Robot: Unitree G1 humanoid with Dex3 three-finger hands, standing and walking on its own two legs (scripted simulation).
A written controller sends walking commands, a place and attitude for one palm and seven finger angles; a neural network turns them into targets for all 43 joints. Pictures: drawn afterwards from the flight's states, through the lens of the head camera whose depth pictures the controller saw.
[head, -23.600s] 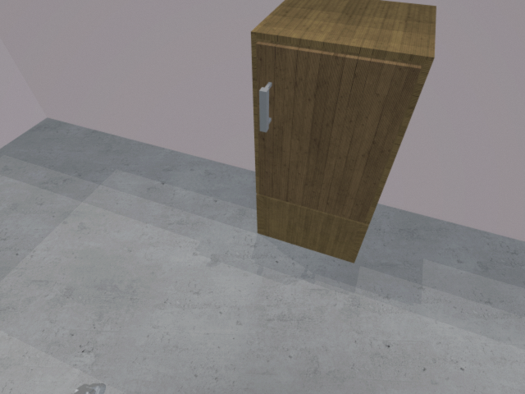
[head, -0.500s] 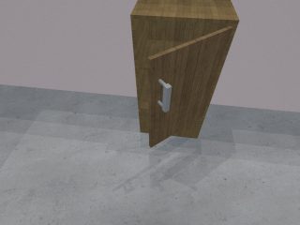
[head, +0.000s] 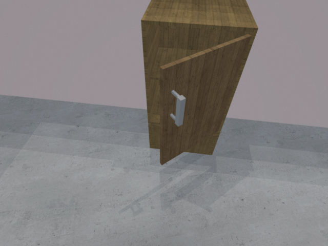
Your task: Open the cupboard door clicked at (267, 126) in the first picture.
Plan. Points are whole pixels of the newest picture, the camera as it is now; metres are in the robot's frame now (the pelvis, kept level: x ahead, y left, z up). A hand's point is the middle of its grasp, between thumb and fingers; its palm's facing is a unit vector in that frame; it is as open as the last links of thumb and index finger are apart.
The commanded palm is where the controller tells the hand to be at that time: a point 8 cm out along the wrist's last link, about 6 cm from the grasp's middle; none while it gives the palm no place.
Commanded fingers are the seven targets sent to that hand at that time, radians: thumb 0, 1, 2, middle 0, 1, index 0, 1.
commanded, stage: look to check the result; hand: left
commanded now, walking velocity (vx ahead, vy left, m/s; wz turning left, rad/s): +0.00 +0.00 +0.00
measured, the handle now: (176, 108) +0.59 -0.01 -0.04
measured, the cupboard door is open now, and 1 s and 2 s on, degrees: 42 42 42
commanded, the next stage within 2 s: walk to a spot facing it in 0.52 s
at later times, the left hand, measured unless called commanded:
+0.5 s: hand out of the picture -0.01 +0.15 -0.18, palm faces +0.05 -0.98 -0.17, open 7.4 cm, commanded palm none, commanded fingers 0.00 0.90 0.90 -0.20 -0.30 -0.20 -0.30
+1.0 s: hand out of the picture +0.04 +0.17 -0.19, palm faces -0.05 -0.98 -0.19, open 7.4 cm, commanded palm none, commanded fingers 0.00 0.90 0.90 -0.20 -0.30 -0.20 -0.30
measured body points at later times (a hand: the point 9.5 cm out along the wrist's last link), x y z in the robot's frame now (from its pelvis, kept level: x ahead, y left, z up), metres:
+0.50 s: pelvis +0.01 -0.01 +0.00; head +0.03 -0.01 +0.45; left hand -0.02 +0.20 -0.16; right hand +0.00 -0.22 -0.16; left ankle +0.04 +0.10 -0.74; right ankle -0.03 -0.10 -0.74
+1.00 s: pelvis +0.02 -0.01 -0.01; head +0.05 -0.01 +0.44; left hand +0.04 +0.22 -0.17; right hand +0.01 -0.25 -0.16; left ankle +0.04 +0.10 -0.74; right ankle -0.03 -0.10 -0.74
